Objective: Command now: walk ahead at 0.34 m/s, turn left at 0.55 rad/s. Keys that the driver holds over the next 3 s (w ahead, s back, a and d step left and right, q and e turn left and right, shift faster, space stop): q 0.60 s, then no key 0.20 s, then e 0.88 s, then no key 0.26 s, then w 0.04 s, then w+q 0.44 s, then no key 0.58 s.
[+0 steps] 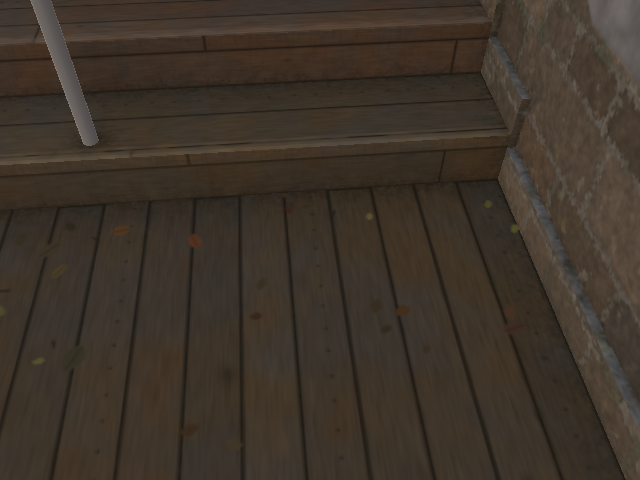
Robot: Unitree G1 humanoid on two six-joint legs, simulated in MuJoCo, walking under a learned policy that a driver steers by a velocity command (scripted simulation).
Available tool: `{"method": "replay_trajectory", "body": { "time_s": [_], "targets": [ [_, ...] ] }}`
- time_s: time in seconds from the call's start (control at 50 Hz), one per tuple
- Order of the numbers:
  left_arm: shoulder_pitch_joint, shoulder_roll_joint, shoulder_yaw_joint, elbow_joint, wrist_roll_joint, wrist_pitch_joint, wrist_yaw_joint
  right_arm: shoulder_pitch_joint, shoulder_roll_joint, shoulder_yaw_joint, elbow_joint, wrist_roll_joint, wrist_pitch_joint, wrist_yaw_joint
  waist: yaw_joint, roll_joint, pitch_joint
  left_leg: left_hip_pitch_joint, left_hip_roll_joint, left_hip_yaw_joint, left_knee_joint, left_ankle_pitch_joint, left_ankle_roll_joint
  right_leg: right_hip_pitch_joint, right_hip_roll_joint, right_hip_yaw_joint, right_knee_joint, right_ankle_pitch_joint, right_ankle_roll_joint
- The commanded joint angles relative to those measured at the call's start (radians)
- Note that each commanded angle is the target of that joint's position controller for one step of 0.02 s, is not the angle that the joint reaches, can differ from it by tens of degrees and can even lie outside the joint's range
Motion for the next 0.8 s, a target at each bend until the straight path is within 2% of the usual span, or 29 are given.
{"method": "replay_trajectory", "body": {
  "time_s": [0.02,0.04,0.06,0.08,0.1,0.12,0.14,0.16,0.18,0.22,0.24,0.3,0.34,0.38,0.4,0.42,0.44,0.46,0.48,0.5,0.52,0.56,0.6,0.64,0.68,0.72,0.76,0.78,0.8],
  "targets": [
    [-0.158,0.149,0.036,-0.152,-0.011,-0.007,-0.023,0.377,-0.215,-0.084,0.089,0.000,-0.016,-0.034,-0.163,0.087,-0.125,0.791,0.295,-0.447,-0.218,0.705,0.243,-0.727,0.052,0.209,0.521,-0.033,-0.028],
    [-0.146,0.153,0.047,-0.159,0.007,-0.009,-0.012,0.286,-0.143,-0.064,0.079,0.002,-0.018,-0.032,-0.092,0.063,-0.114,0.592,0.284,-0.391,-0.239,0.804,0.256,-0.627,0.023,0.218,0.533,-0.029,-0.053],
    [-0.114,0.089,0.034,-0.162,0.012,-0.011,-0.001,0.192,-0.111,-0.054,0.056,0.018,-0.019,-0.019,-0.022,0.043,-0.095,0.435,0.284,-0.354,-0.264,0.864,0.271,-0.548,0.005,0.215,0.499,-0.007,-0.062],
    [-0.117,0.028,0.018,-0.182,0.007,-0.009,0.010,0.151,-0.070,-0.039,0.037,0.018,-0.013,-0.002,0.021,0.015,-0.086,0.306,0.279,-0.329,-0.296,0.922,0.273,-0.467,-0.005,0.200,0.473,-0.026,-0.056],
    [-0.117,0.026,0.018,-0.188,-0.001,-0.005,0.018,0.133,-0.058,-0.035,0.018,0.013,-0.015,0.011,0.034,-0.015,-0.093,0.275,0.268,-0.305,-0.316,0.916,0.268,-0.462,-0.001,0.183,0.455,-0.017,-0.037],
    [-0.101,0.048,0.024,-0.193,-0.011,-0.007,0.026,0.129,-0.084,-0.041,-0.004,0.016,-0.022,0.019,0.048,0.000,-0.095,0.254,0.249,-0.281,-0.329,0.898,0.261,-0.466,0.004,0.170,0.403,0.018,-0.012],
    [-0.093,0.089,0.041,-0.184,-0.015,-0.006,0.031,0.151,-0.120,-0.052,-0.006,0.033,-0.026,0.027,0.044,-0.013,-0.098,0.240,0.224,-0.253,-0.335,0.852,0.250,-0.448,0.013,0.158,0.312,0.071,0.016],
    [-0.231,0.176,0.072,-0.234,-0.104,0.001,0.090,0.100,-0.172,-0.048,-0.056,0.076,0.015,-0.010,0.014,-0.034,0.028,0.180,0.206,-0.282,-0.295,0.797,0.194,-0.557,0.037,0.147,0.251,0.128,0.021],
    [-0.257,0.150,0.064,-0.252,-0.097,0.005,0.109,0.141,-0.185,-0.048,-0.063,0.069,0.040,-0.029,0.006,-0.004,0.004,0.171,0.204,-0.291,-0.284,0.764,0.181,-0.565,0.053,0.151,0.165,0.178,0.024],
    [-0.278,0.094,0.048,-0.267,-0.073,0.014,0.114,0.180,-0.204,-0.054,-0.087,0.047,0.077,-0.050,-0.001,0.086,-0.046,0.124,0.158,-0.286,-0.257,0.617,0.136,-0.480,0.092,0.150,-0.016,0.294,0.016],
    [-0.291,0.098,0.050,-0.268,-0.072,0.020,0.111,0.184,-0.212,-0.058,-0.105,0.045,0.091,-0.056,-0.011,0.107,-0.075,0.112,0.142,-0.293,-0.254,0.542,0.119,-0.438,0.118,0.147,-0.074,0.343,0.017],
    [-0.345,0.123,0.051,-0.284,-0.076,0.036,0.094,0.202,-0.174,-0.055,-0.132,0.061,0.114,-0.066,-0.034,0.126,-0.100,0.175,0.155,-0.397,-0.243,0.305,0.110,-0.416,0.137,0.202,-0.174,0.364,0.028],
    [-0.352,0.150,0.058,-0.291,-0.065,0.029,0.082,0.185,-0.163,-0.059,-0.155,0.067,0.121,-0.075,-0.019,0.122,-0.072,0.229,0.149,-0.464,-0.191,0.201,0.102,-0.424,0.135,0.232,-0.265,0.309,0.020],
    [-0.290,0.167,0.070,-0.281,-0.056,0.016,0.077,0.136,-0.149,-0.056,-0.188,0.072,0.110,-0.072,0.024,0.138,-0.070,0.199,0.087,-0.450,-0.093,0.168,0.070,-0.282,0.128,0.202,-0.436,0.418,-0.002],
    [-0.227,0.204,0.085,-0.281,-0.050,0.013,0.081,0.146,-0.109,-0.046,-0.210,0.068,0.100,-0.067,0.035,0.087,-0.113,0.121,0.028,-0.410,0.046,0.032,0.025,-0.120,0.021,0.258,-0.455,0.556,-0.047],
    [-0.188,0.243,0.087,-0.291,-0.039,0.025,0.093,0.211,-0.040,-0.029,-0.213,0.052,0.093,-0.067,0.001,-0.105,-0.177,-0.061,-0.093,-0.258,0.317,-0.393,-0.034,0.081,-0.193,0.448,-0.403,0.942,-0.149],
    [-0.170,0.258,0.087,-0.299,-0.018,0.033,0.091,0.331,-0.100,-0.035,-0.244,0.064,0.084,-0.062,-0.070,-0.336,-0.251,-0.196,-0.090,-0.227,0.513,-0.544,-0.086,0.127,-0.408,0.766,-0.469,0.937,-0.333],
    [-0.234,0.208,0.082,-0.339,-0.036,0.041,0.095,0.306,-0.200,-0.058,-0.230,0.062,0.089,-0.053,-0.057,-0.250,-0.237,-0.223,-0.020,-0.202,0.664,-0.476,-0.127,0.074,-0.373,0.746,-0.488,0.771,-0.378],
    [-0.259,0.152,0.066,-0.353,-0.035,0.060,0.098,0.230,-0.242,-0.071,-0.238,0.070,0.110,-0.053,-0.033,-0.164,-0.183,-0.220,0.011,-0.166,0.742,-0.388,-0.144,-0.011,-0.289,0.566,-0.480,0.667,-0.340],
    [-0.285,0.139,0.055,-0.361,-0.039,0.077,0.097,0.208,-0.222,-0.067,-0.234,0.068,0.131,-0.058,-0.038,-0.096,-0.150,-0.197,0.033,-0.143,0.781,-0.329,-0.152,-0.086,-0.212,0.469,-0.489,0.557,-0.296],
    [-0.317,0.141,0.056,-0.360,-0.047,0.085,0.095,0.214,-0.208,-0.066,-0.237,0.066,0.149,-0.062,-0.046,-0.076,-0.110,-0.165,0.043,-0.121,0.778,-0.264,-0.155,-0.168,-0.159,0.378,-0.512,0.479,-0.259],
    [-0.313,0.163,0.058,-0.353,-0.047,0.090,0.095,0.190,-0.146,-0.045,-0.272,0.069,0.159,-0.057,-0.049,-0.093,-0.051,-0.129,0.046,-0.061,0.659,-0.196,-0.156,-0.238,-0.093,0.275,-0.549,0.447,-0.242],
    [-0.271,0.170,0.063,-0.340,-0.040,0.089,0.103,0.145,-0.126,-0.027,-0.297,0.069,0.154,-0.060,-0.022,-0.110,-0.068,-0.135,0.066,-0.056,0.532,-0.193,-0.161,-0.175,-0.126,0.263,-0.548,0.492,-0.266],
    [-0.263,0.195,0.072,-0.339,-0.050,0.088,0.108,0.122,-0.101,-0.008,-0.314,0.054,0.148,-0.050,-0.008,-0.137,-0.100,-0.044,0.088,-0.047,0.385,-0.218,-0.159,-0.172,-0.142,0.239,-0.548,0.492,-0.277],
    [-0.247,0.225,0.079,-0.330,-0.058,0.086,0.106,0.122,-0.125,-0.009,-0.323,0.050,0.146,-0.040,-0.007,-0.177,-0.107,0.059,0.094,-0.031,0.266,-0.232,-0.139,-0.199,-0.165,0.245,-0.553,0.472,-0.287],
    [-0.229,0.234,0.079,-0.318,-0.069,0.086,0.100,0.161,-0.149,-0.017,-0.309,0.048,0.150,-0.033,-0.018,-0.172,-0.106,0.145,0.076,-0.004,0.126,-0.179,-0.108,-0.200,-0.173,0.243,-0.526,0.461,-0.279],
    [-0.207,0.218,0.074,-0.300,-0.091,0.089,0.092,0.244,-0.146,-0.022,-0.272,0.042,0.152,-0.025,-0.056,-0.153,-0.090,0.308,0.036,0.035,-0.097,-0.046,-0.057,-0.272,-0.137,0.200,-0.456,0.414,-0.221],
    [-0.168,0.183,0.069,-0.279,-0.086,0.093,0.083,0.262,-0.156,-0.023,-0.269,0.040,0.154,-0.023,-0.048,-0.085,-0.067,0.390,0.075,-0.039,-0.173,0.001,-0.021,-0.358,-0.078,0.131,-0.345,0.288,-0.145],
    [-0.140,0.100,0.044,-0.305,-0.037,0.092,0.067,0.262,-0.245,-0.036,-0.295,0.036,0.157,-0.033,-0.001,0.239,-0.074,0.514,0.354,-0.386,-0.217,0.220,0.068,-0.588,0.045,0.001,-0.044,-0.056,-0.034]
  ]
}}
